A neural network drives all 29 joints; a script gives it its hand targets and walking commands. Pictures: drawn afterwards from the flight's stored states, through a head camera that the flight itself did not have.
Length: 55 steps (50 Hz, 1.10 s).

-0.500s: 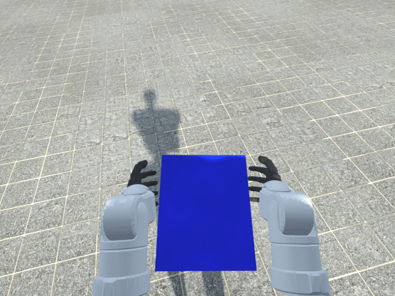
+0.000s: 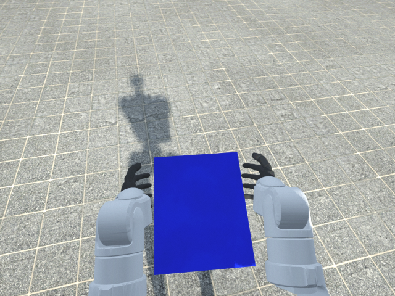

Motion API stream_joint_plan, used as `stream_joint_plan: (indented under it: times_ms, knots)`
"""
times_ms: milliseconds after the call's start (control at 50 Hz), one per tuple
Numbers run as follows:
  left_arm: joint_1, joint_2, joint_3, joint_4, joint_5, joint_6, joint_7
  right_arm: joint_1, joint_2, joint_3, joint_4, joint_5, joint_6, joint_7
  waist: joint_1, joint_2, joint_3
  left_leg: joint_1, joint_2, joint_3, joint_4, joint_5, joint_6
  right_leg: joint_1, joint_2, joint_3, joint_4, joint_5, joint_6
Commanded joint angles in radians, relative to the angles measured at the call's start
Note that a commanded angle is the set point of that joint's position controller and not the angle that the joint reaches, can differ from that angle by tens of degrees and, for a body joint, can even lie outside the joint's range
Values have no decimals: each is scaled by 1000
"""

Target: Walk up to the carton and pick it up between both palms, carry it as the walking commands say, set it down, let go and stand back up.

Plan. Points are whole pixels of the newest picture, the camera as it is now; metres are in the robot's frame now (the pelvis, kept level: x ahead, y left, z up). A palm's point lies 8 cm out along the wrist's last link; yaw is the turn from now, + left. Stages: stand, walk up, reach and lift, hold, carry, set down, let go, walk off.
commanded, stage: carry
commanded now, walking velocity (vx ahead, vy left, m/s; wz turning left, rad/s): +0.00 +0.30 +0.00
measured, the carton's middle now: (199, 213) +0.32 +0.02 -0.03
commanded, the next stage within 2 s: none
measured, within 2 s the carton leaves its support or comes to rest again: neither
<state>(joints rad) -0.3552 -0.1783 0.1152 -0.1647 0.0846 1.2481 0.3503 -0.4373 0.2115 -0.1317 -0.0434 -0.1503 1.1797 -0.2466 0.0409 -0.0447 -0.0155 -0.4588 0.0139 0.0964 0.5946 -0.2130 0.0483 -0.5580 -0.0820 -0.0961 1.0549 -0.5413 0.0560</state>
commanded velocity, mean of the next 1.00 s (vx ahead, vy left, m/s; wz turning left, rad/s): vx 0.00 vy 0.30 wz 0.00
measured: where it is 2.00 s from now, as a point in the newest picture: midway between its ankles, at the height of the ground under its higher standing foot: outside the picture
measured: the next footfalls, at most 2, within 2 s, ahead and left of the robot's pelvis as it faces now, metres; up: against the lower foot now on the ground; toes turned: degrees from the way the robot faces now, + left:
right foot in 0.10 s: +0.02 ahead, -0.05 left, +0.00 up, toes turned -9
left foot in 0.44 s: +0.02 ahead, +0.33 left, +0.00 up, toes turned +6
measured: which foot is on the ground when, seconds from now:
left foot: down 0.00-0.12, up 0.14-0.42, down 0.44-0.76, up 0.78-1.00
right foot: up 0.00-0.08, down 0.10-0.46, up 0.48-0.74, down 0.76-1.00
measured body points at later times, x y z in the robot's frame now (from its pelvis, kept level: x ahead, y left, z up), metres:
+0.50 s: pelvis -0.05 +0.20 +0.00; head -0.03 +0.20 +0.44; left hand +0.27 +0.32 +0.07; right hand +0.27 +0.06 +0.08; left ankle -0.01 +0.33 -0.73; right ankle -0.03 -0.02 -0.71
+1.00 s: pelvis -0.11 +0.36 +0.01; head -0.08 +0.33 +0.46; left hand +0.22 +0.47 +0.09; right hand +0.21 +0.21 +0.09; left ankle -0.08 +0.53 -0.67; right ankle -0.09 +0.20 -0.72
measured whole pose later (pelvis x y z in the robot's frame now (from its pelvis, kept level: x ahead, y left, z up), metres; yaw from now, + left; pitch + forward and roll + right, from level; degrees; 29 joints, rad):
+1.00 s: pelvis -0.11 +0.36 +0.01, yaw +1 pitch +3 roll +3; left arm -0.42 -0.21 0.13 -0.10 0.15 1.21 0.25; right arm -0.43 0.21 -0.14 -0.15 -0.11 1.22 -0.37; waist -0.05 0.00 0.00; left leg -0.53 0.04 0.02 0.86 -0.38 -0.04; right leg -0.35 -0.20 -0.08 0.53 -0.23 0.07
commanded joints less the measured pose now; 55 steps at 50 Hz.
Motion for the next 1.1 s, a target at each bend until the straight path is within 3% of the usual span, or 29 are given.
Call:
stream_joint_plan:
  times_ms: [0,40,80,100,120,140,160,180,240,380,400,420,440,460,500,520,560,640,700,720,740,760,780,800,820,880,1020,1060,1080]
  knots:
    - [-621,-1051,-664,-90,-473,-36,-459,-364,1051,556,-80,398,0,326,-55,246,-443,355,215,-198,-192,250,168,42,23,-11,-122,-3,-20]
    - [-579,-1049,-638,-53,-465,-25,-467,-342,1042,572,-86,383,5,319,-51,222,-455,326,212,-212,-222,207,161,162,28,-15,-301,34,-46]
    - [-540,-1064,-617,-10,-454,-18,-476,-330,1043,591,-79,379,16,317,-21,96,-449,213,151,-153,-149,116,99,381,-38,19,-667,247,-66]
    - [-533,-1077,-612,2,-451,-17,-481,-340,1047,599,-75,385,20,318,-19,-53,-418,-4,88,-112,-14,48,34,545,-212,232,-745,274,-91]
    - [-446,-1083,-559,89,-409,-29,-486,-384,1039,623,-98,399,31,320,-24,-371,-333,-239,-7,-19,262,-258,-63,538,-550,627,-812,547,-265]
    - [-484,-1091,-591,18,-441,-37,-487,-431,1061,645,-136,432,24,323,-24,-205,-316,-305,26,-150,477,-282,-53,534,-544,572,-760,690,-303]
    - [-500,-1092,-591,14,-434,-40,-485,-465,1071,656,-143,449,21,325,-23,-72,-324,-275,31,-205,531,-216,-54,519,-465,423,-717,664,-259]
    - [-492,-1083,-587,30,-413,-43,-482,-462,1071,661,-120,463,24,332,-24,-25,-323,-256,25,-202,521,-161,-60,506,-384,291,-682,646,-196]
    - [-534,-1060,-572,-9,-403,-61,-469,-481,1069,673,-114,494,29,338,-32,-153,-334,-220,-7,-106,402,-136,-82,543,-258,113,-600,898,-148]
    - [-524,-1024,-565,10,-346,-47,-444,-440,1066,637,-22,491,62,356,-32,-247,-363,41,4,36,-13,-128,-85,463,-285,86,-582,888,-107]
    - [-521,-1033,-576,11,-340,-45,-439,-417,1070,629,-2,490,63,361,-42,-198,-400,160,-4,42,-135,-64,-67,414,-261,64,-503,825,-75]
    - [-505,-1037,-583,16,-333,-42,-437,-415,1071,622,7,490,61,368,-40,-64,-420,278,32,-14,-217,1,-53,319,-216,31,-395,692,-36]
    - [-493,-1037,-585,34,-321,-43,-435,-413,1071,614,23,489,59,376,-37,120,-418,385,184,-163,-214,158,-22,139,-166,7,-266,274,-3]
    - [-546,-1036,-612,12,-352,-40,-445,-417,1070,586,54,470,53,377,-42,397,-384,391,370,-423,-238,376,66,-90,-3,-89,-107,-151,30]
    - [-608,-1062,-638,-18,-383,-52,-452,-416,1106,570,42,457,40,376,-54,304,-380,340,282,-288,-142,466,131,-76,-1,58,142,-158,-16]
    - [-655,-1079,-661,-67,-417,-57,-454,-418,1108,564,9,449,29,372,-56,256,-397,330,230,-177,-121,412,134,-79,-11,57,174,-70,-12]
    - [-696,-1081,-693,-114,-463,-53,-453,-406,1089,541,-35,432,11,354,-56,260,-408,333,184,-104,-122,333,140,-68,-2,16,113,11,-1]
    - [-621,-1054,-662,-83,-472,-32,-459,-375,1050,550,-77,395,4,327,-55,238,-438,368,221,-200,-186,250,173,26,19,-4,-100,-5,-20]
    - [-559,-1057,-626,-31,-457,-20,-470,-349,1045,580,-86,379,14,320,-41,183,-444,310,200,-199,-218,188,147,223,22,-17,-405,90,-58]
    - [-537,-1064,-615,-12,-451,-17,-474,-347,1046,590,-84,379,19,319,-23,115,-440,253,163,-165,-172,146,110,337,-13,2,-610,199,-66]
    - [-536,-1078,-611,0,-447,-16,-479,-351,1049,597,-78,386,24,320,-19,-6,-423,78,109,-120,-59,98,48,506,-146,148,-710,294,-82]
    - [-466,-1086,-575,63,-417,-24,-484,-374,1039,613,-89,393,35,323,-25,-315,-370,-168,7,-46,193,-207,-62,558,-502,595,-782,493,-235]
    - [-472,-1089,-586,30,-430,-33,-485,-432,1056,638,-126,426,32,325,-20,-267,-306,-305,8,-113,448,-304,-66,535,-565,604,-770,674,-316]
    - [-500,-1094,-593,1,-435,-36,-483,-475,1073,652,-150,449,27,327,-22,-97,-317,-279,31,-200,527,-238,-60,531,-483,463,-718,696,-278]
    - [-485,-1086,-586,21,-410,-39,-480,-470,1074,660,-129,463,30,332,-23,-36,-316,-258,25,-203,522,-183,-62,521,-400,322,-683,676,-210]
    - [-529,-1061,-574,-16,-400,-59,-468,-484,1071,673,-116,495,34,340,-31,-152,-333,-221,-9,-103,413,-148,-81,562,-259,116,-592,933,-150]
    - [-526,-1022,-568,-3,-346,-44,-444,-445,1065,636,-30,489,67,355,-29,-256,-361,38,5,33,30,-147,-86,473,-286,88,-582,916,-112]
    - [-514,-1036,-586,5,-335,-38,-437,-420,1070,620,3,487,67,366,-41,-103,-418,254,23,-4,-185,-22,-51,352,-231,42,-414,746,-46]
    - [-503,-1034,-588,21,-324,-38,-434,-421,1072,613,14,488,65,374,-43,58,-421,370,127,-101,-201,88,-27,186,-190,24,-302,433,-18]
